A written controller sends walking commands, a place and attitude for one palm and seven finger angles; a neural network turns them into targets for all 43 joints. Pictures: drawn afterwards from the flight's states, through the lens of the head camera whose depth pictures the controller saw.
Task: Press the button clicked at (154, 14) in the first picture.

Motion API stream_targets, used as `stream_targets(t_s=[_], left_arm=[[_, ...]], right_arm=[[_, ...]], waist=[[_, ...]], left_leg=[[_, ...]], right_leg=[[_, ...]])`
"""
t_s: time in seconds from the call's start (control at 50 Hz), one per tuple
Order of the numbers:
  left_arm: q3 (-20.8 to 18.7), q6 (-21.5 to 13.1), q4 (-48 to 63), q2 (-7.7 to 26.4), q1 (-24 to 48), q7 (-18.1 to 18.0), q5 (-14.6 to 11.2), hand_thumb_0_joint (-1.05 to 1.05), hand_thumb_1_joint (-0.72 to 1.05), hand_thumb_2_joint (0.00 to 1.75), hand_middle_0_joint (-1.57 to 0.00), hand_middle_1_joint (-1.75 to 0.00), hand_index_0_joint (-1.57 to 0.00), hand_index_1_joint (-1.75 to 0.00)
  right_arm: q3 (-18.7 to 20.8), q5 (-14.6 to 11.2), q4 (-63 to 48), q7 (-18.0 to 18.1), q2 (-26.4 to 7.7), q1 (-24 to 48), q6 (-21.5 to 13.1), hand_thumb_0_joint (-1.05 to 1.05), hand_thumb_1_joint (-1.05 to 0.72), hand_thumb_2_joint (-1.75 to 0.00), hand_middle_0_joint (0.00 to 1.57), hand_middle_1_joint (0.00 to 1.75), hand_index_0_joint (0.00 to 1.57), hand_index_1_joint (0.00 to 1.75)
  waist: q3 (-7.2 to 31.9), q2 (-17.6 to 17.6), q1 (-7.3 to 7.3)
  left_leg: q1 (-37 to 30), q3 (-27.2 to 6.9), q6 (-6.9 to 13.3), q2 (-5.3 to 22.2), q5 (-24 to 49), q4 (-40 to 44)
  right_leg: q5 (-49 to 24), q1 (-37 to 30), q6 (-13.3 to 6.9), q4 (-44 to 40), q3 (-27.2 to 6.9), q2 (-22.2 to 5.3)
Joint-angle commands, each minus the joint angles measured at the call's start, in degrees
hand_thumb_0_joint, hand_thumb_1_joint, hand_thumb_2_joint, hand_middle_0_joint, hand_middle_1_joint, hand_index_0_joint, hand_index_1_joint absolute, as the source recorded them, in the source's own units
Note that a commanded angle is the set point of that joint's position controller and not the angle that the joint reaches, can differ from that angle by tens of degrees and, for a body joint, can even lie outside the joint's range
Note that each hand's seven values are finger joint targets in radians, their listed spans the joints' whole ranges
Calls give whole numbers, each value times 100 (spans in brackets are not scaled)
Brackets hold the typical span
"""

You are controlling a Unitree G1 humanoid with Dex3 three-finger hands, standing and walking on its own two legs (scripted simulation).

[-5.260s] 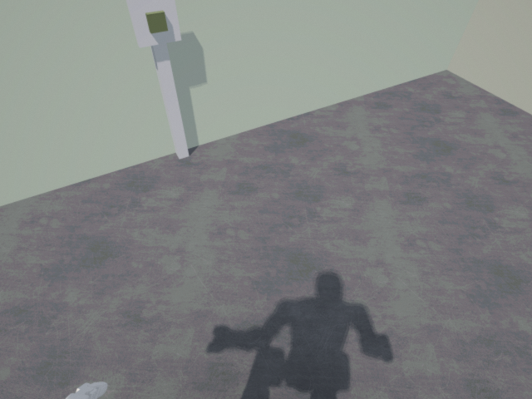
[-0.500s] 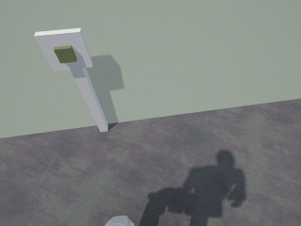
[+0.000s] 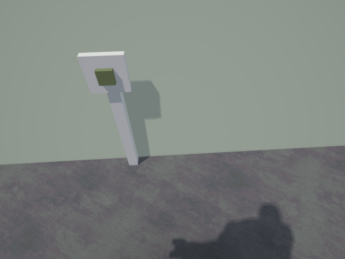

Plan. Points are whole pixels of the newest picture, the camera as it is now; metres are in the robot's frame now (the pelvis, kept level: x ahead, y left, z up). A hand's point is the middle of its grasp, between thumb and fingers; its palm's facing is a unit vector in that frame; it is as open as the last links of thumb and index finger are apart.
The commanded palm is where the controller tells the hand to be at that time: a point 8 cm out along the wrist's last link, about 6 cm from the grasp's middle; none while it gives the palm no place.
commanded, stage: take the last steps up to it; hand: left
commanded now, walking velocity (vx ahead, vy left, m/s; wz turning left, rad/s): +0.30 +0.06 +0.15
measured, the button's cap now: (105, 76) +0.78 +0.32 -0.02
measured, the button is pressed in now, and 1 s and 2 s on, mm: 0 0 0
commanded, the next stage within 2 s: come to a stop and stand still in 0.88 s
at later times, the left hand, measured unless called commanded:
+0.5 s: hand out of the picture -0.04 +0.17 -0.16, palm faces +0.24 -0.96 -0.15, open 7.4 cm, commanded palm none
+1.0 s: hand (91, 186) +0.36 +0.29 -0.16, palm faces +0.06 -0.98 -0.20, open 7.4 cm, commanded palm none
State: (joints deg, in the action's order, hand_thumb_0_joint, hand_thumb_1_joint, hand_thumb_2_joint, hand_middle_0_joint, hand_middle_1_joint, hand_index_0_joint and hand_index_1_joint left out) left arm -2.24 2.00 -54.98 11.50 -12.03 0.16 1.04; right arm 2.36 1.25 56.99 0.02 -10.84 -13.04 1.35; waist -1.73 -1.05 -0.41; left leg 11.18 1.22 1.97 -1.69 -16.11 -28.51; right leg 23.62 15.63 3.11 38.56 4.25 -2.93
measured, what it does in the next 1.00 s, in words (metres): walks ahead: right foot, then left foot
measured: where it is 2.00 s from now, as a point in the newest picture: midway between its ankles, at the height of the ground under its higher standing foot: outside the picture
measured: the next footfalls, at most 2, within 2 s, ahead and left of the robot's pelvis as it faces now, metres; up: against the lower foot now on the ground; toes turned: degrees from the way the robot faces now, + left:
right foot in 0.02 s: +0.03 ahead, -0.11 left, +0.00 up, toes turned -5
left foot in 0.54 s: +0.23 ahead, +0.19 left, +0.00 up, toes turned +14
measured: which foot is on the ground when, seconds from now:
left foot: down 0.00-0.02, up 0.04-0.52, down 0.54-1.00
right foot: up 0.00-0.00, down 0.02-0.54, up 0.56-1.00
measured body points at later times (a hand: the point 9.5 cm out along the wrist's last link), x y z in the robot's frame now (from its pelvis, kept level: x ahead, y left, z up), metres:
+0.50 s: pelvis +0.12 +0.05 -0.01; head +0.14 +0.06 +0.44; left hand -0.05 +0.22 -0.15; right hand +0.21 -0.17 -0.16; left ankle +0.19 +0.18 -0.72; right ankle +0.00 -0.11 -0.74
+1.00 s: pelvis +0.26 +0.11 +0.00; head +0.27 +0.10 +0.45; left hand +0.35 +0.34 -0.14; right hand +0.22 -0.10 -0.16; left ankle +0.19 +0.18 -0.74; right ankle +0.36 -0.01 -0.70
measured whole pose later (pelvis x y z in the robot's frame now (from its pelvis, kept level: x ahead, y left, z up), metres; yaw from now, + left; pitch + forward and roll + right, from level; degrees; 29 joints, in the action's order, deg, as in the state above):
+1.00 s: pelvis +0.26 +0.11 +0.00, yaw +3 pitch -2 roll +1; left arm -2.9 0.8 -57.3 9.7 -8.2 0.0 1.1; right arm 1.8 1.4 64.2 1.3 -6.6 -22.6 -3.0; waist -2.1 0.8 -2.0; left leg 0.2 11.5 3.2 -2.0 -17.9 -19.4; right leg 12.7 28.8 0.4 45.8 4.1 -5.8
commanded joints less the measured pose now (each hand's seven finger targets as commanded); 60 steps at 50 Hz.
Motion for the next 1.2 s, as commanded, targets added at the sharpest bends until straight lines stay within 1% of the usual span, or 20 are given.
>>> stream_targets(t_s=[0.0, 0.02, 0.04, 0.1, 0.16, 0.4, 0.44, 0.48, 0.52, 0.54, 0.6, 0.66, 0.88, 0.96, 1.02, 1.04, 1.06, 1.08, 1.12, 1.18], left_arm=[[-262, -358, -101, 967, -1369, -83, 148, 0, 90, 90, -20, -30, -20, -30], [-330, -349, -101, 1348, -1639, -130, 72, 0, 90, 90, -20, -30, -20, -30], [-305, -352, -56, 1253, -1500, -156, 36, 0, 90, 90, -20, -30, -20, -30], [-150, -535, -66, 622, -897, -151, 12, 0, 90, 90, -20, -30, -20, -30], [-72, -629, -217, 401, -1146, -148, -3, 0, 90, 90, -20, -30, -20, -30], [-49, -653, -942, 431, -1992, -218, 69, 0, 90, 90, -20, -30, -20, -30], [-116, -617, -945, 543, -1818, -225, 88, 0, 90, 90, -20, -30, -20, -30], [-123, -586, -945, 464, -1716, -212, 39, 0, 90, 90, -20, -30, -20, -30], [-16, -521, -695, -42, -1984, -142, -43, 0, 90, 90, -20, -30, -20, -30], [-73, -494, -579, 56, -1622, -165, -44, 0, 90, 90, -20, -30, -20, -30], [-142, -451, -674, -44, -1024, -71, 16, 0, 90, 90, -20, -30, -20, -30], [-154, -319, -748, -247, -1364, -42, 58, 0, 90, 90, -20, -30, -20, -30], [-131, -186, -46, -12, 137, 3, 34, 0, 90, 90, -20, -30, -20, -30], [-61, -251, 97, -83, 565, -10, 14, 0, 90, 90, -20, -30, -20, -30], [-23, -320, -134, -41, -54, -87, 5, 0, 90, 90, -20, -30, -20, -30], [-58, -382, -307, 134, -620, -128, 15, 0, 90, 90, -20, -30, -20, -30], [-132, -454, -455, 558, -1030, -206, 38, 0, 90, 90, -20, -30, -20, -30], [-172, -468, -555, 874, -1224, -235, -24, 0, 90, 90, -20, -30, -20, -30], [-190, -388, -394, 833, -762, -302, -27, 0, 90, 90, -20, -30, -20, -30], [-179, -273, -196, 642, -102, -362, 14, 0, 90, 90, -20, -30, -20, -30]], right_arm=[[110, -100, -379, 49, -395, -35, -195, 0, -90, -90, 20, 30, 20, 30], [125, -22, -638, 0, -490, 399, -185, 0, -90, -90, 20, 30, 20, 30], [198, 51, -671, -43, -708, 532, -168, 0, -90, -90, 20, 30, 20, 30], [243, 71, -244, -133, -573, 51, -140, 0, -90, -90, 20, 30, 20, 30], [200, 44, 4, -163, -288, -324, -112, 0, -90, -90, 20, 30, 20, 30], [64, -33, -289, -263, -19, 806, -230, 0, -90, -90, 20, 30, 20, 30], [97, -36, -220, -234, -93, 460, -298, 0, -90, -90, 20, 30, 20, 30], [188, 19, 232, -130, -450, -898, -399, 0, -90, -90, 20, 30, 20, 30], [414, 0, 510, 40, -1582, -2097, -434, 0, -90, -90, 20, 30, 20, 30], [388, -25, 479, 88, -1479, -1888, -372, 0, -90, -90, 20, 30, 20, 30], [137, -15, 224, 133, -524, -676, -495, 0, -90, -90, 20, 30, 20, 30], [60, -23, 224, 151, -170, -589, -610, 0, -90, -90, 20, 30, 20, 30], [78, 11, 398, 191, -379, -1137, -595, 0, -90, -90, 20, 30, 20, 30], [70, 56, 600, 204, -389, -1421, -518, 0, -90, -90, 20, 30, 20, 30], [24, -3, 674, 243, -338, -1289, -443, 0, -90, -90, 20, 30, 20, 30], [8, -60, 665, 242, -333, -1245, -449, 0, -90, -90, 20, 30, 20, 30], [-3, -130, 639, 224, -137, -1388, -439, 0, -90, -90, 20, 30, 20, 30], [7, -193, 610, 222, -40, -1493, -369, 0, -90, -90, 20, 30, 20, 30], [65, -215, 542, 275, 4, -1231, -166, 0, -90, -90, 20, 30, 20, 30], [102, -148, 554, 246, 63, -1012, 24, 0, -90, -90, 20, 30, 20, 30]], waist=[[21, 1455, 575], [-296, 1881, 766], [-523, 1057, 639], [-937, 777, 174], [-699, 749, 65], [-806, 1153, 351], [-606, 1158, 171], [232, 459, -427], [1362, -2043, -656], [1077, -1283, -608], [-173, -444, -176], [-279, -462, 144], [-576, -194, -26], [-541, -399, -207], [-171, -214, 95], [189, -76, 353], [788, 593, 382], [1242, 869, 311], [1037, 780, 241], [597, 491, 99]], left_leg=[[2509, -310, 28, 130, -1570, -1354], [3053, -173, -125, 63, -1789, -2430], [3079, -489, -115, 306, -1365, -2968], [2776, -442, -170, 595, -33, -3501], [2659, -167, -329, 572, 550, -3458], [2007, 558, -213, 651, 492, -1245], [1269, 579, -65, 576, 134, -837], [-679, 608, 2, 363, 538, 36], [-2583, -2359, 683, 2517, 1184, 857], [-2207, -2433, 863, 2725, 808, 1209], [-294, -1002, 543, 2085, 1400, 1451], [360, -324, 468, 1752, 1655, 1746], [-800, -75, 795, 1842, 3012, 1659], [-1069, 86, 705, 1830, 3801, 1198], [-786, 292, 369, 1555, 4718, 229], [-527, 414, 129, 1330, 4267, -282], [347, 528, -158, 932, 2582, -1118], [663, 600, -371, 364, -1179, -1971], [703, 60, -329, 397, -2104, -2894], [820, -237, -353, 427, -1740, -3248]], right_leg=[[663, -2337, -460, -2427, -1621, -1367], [1224, -1855, -963, -3172, -3102, -2478], [1719, -1326, -1161, -3383, -3030, -2545], [653, -649, -818, -3283, -1802, -1837], [-1148, -955, -637, -3031, -604, -1372], [-2892, -1245, -827, -2615, -60, -1489], [-2996, -1131, -857, -2172, -40, -1581], [-3233, -724, -616, -296, 400, -1111], [1188, 1447, -269, 2792, 361, 108], [1081, 1773, -435, 3395, -179, -89], [-328, 1621, -399, 3489, -363, -576], [-754, 1164, -290, 3058, -284, -516], [-1211, 2004, -174, 1266, -167, -442], [-909, 1523, -326, 250, 96, -223], [-1659, 71, -374, -850, 238, 90], [-2985, -798, -360, -1369, 93, -67], [-5680, -1994, -710, -1007, -894, -977], [-8131, -2402, -1466, -941, -1592, -2053], [-7725, -1598, -1946, -1225, -1476, -2229], [-5963, -619, -1672, -1549, -1189, -1928]])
